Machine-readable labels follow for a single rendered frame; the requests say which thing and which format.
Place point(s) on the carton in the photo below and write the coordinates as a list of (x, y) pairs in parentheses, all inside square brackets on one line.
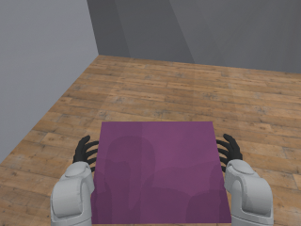
[(158, 172)]

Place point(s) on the left robot forearm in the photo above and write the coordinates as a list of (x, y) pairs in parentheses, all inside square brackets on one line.
[(70, 203)]

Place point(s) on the robot right hand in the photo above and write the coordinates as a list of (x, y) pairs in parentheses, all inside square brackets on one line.
[(233, 152)]

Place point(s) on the robot left hand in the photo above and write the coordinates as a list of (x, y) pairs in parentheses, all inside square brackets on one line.
[(81, 154)]

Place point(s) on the right robot forearm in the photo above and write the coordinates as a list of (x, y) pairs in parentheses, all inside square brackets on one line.
[(251, 195)]

